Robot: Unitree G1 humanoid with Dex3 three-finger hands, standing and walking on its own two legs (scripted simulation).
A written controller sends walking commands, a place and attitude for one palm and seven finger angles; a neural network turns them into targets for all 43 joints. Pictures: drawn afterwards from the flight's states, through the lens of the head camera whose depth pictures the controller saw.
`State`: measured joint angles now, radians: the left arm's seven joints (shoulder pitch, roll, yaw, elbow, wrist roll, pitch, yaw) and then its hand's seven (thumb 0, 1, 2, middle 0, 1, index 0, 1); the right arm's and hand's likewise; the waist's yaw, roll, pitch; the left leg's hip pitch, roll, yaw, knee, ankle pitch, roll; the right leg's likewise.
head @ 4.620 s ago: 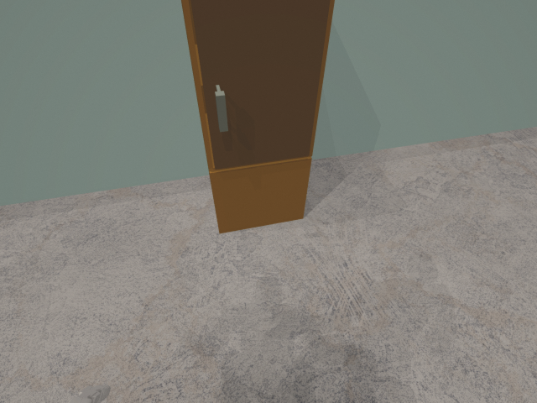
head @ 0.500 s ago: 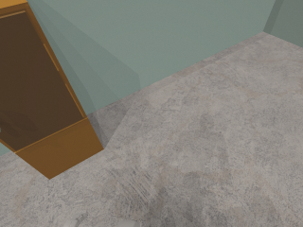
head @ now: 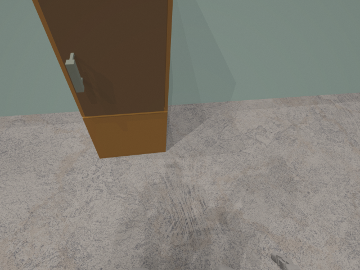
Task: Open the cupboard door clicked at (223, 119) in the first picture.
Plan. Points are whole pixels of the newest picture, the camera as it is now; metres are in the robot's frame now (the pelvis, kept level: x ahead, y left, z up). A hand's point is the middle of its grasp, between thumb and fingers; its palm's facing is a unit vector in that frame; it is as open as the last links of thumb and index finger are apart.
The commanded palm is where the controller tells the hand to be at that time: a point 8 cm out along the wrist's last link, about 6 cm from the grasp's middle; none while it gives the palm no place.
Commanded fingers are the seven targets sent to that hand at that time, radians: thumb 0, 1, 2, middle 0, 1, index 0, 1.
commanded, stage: turn to face it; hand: left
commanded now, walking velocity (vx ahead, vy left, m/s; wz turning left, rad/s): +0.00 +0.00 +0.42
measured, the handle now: (76, 72) +0.71 +0.45 -0.06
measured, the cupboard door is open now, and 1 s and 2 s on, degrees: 0 0 0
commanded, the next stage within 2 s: take the last steps up to it in 0.42 s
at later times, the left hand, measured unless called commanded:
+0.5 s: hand out of the picture +0.07 +0.16 -0.13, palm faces +0.19 -0.94 -0.28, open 7.4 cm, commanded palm none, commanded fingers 0.00 0.90 0.90 -0.20 -0.30 -0.20 -0.30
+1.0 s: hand out of the picture -0.16 +0.15 -0.17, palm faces +0.44 -0.88 -0.18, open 7.4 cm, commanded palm none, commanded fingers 0.00 0.90 0.90 -0.20 -0.30 -0.20 -0.30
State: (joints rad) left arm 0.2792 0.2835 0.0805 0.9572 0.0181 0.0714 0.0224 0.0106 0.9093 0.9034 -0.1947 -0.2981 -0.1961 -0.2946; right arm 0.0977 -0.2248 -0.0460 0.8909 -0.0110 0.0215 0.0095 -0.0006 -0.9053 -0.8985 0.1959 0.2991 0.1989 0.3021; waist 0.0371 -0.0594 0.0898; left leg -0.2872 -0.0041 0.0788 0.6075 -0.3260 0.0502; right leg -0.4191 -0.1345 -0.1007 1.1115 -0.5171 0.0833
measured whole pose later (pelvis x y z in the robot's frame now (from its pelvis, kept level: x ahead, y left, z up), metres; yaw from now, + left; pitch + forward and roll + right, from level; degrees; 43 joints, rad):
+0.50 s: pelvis +0.00 -0.05 +0.01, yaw +11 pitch -1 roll +2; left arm 0.18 0.16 0.02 0.90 0.02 0.01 0.03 0.01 0.91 0.90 -0.20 -0.30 -0.20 -0.30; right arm 0.27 -0.22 -0.07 1.00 -0.02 0.07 0.00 0.00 -0.90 -0.90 0.20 0.30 0.20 0.30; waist -0.04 0.05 0.04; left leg -0.41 -0.06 -0.05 0.95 -0.46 -0.02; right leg -0.23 -0.04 -0.10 0.54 -0.29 -0.04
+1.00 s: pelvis +0.01 +0.03 +0.00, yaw +18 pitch -1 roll -1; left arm 0.51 0.18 0.05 1.16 0.03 0.00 0.01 0.01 0.91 0.90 -0.20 -0.30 -0.20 -0.29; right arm 0.18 -0.19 -0.05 1.00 -0.02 -0.01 0.02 0.00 -0.91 -0.90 0.19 0.30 0.20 0.30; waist 0.08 -0.02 -0.01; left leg -0.25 0.06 0.11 0.53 -0.28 0.01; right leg -0.18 -0.13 -0.17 0.56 -0.38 0.04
